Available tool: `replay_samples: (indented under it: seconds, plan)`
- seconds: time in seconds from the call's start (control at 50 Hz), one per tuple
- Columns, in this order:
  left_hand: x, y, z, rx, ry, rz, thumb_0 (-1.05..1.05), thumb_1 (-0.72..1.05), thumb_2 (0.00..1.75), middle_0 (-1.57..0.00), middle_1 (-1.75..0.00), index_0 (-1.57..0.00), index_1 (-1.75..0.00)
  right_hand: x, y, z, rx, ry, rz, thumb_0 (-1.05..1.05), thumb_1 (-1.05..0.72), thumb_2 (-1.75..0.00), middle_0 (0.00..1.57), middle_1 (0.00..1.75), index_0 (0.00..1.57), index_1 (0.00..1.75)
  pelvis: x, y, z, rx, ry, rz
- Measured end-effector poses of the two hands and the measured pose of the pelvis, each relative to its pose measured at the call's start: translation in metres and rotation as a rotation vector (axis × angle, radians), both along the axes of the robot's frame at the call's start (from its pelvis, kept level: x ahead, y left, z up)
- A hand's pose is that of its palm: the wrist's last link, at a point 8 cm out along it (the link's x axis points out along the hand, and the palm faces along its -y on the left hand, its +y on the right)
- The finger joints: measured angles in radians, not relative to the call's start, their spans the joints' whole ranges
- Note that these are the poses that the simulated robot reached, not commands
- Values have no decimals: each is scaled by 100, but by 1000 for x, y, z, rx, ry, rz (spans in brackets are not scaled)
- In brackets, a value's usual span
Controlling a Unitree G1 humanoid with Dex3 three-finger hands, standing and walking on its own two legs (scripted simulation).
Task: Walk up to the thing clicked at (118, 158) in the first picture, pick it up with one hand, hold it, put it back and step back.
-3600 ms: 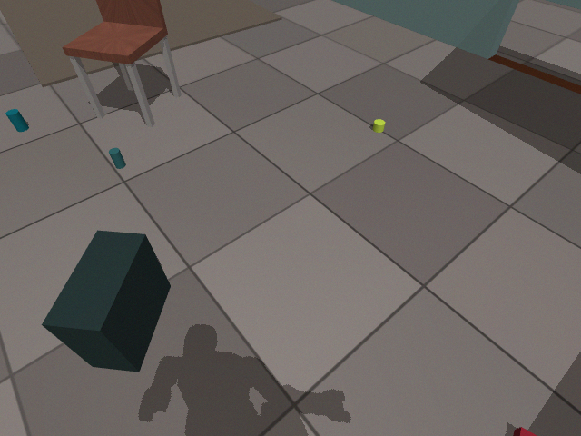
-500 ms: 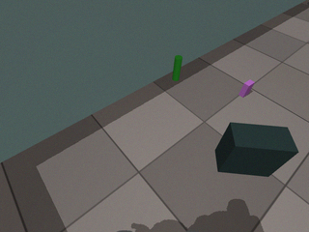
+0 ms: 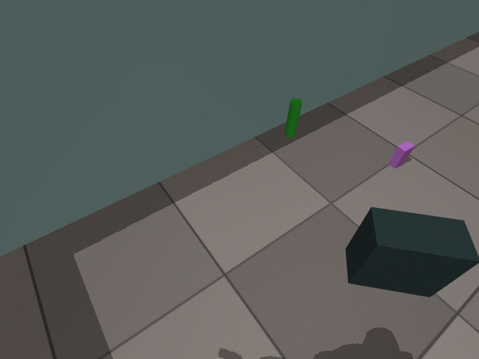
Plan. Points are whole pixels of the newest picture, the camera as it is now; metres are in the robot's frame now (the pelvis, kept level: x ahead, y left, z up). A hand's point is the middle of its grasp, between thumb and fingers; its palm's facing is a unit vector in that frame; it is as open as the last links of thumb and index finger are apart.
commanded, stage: walk up
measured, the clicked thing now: out of the picture +0.93 -1.56 -0.72
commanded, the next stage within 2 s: stand in 0.04 s
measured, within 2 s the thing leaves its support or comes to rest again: neither
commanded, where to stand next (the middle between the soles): +0.07 -0.03 m, yaw -3 degrees
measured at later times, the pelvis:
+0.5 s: pelvis +0.01 -0.02 +0.01, yaw -3 degrees
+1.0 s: pelvis +0.02 -0.03 +0.01, yaw -3 degrees
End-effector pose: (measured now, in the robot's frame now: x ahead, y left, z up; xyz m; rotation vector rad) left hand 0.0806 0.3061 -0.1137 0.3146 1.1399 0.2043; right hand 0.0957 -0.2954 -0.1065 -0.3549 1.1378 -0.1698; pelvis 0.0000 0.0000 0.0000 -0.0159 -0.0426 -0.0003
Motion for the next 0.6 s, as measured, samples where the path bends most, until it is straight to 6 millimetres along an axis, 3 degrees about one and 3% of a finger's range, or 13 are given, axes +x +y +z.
replay_samples:
  seconds: [0.16,0.36,0.6]
  plan:
    - [4,-6,5,6,40,-8,0,90,90,-20,-30,-20,-30,2,-5,5,11,5,-29,0,-90,-90,21,30,21,30,3,-5,8,7,-2,-20]
    - [3,-21,5,-2,106,-26,0,90,90,-20,-30,-20,-30,-14,-16,2,22,61,-84,0,-90,-90,21,30,21,30,6,-13,13,13,4,-41]
    - [19,-33,7,-1,93,-41,0,90,90,-20,-30,-20,-30,-26,-25,-1,25,105,-114,0,-90,-90,21,30,21,30,11,-21,14,15,13,-49]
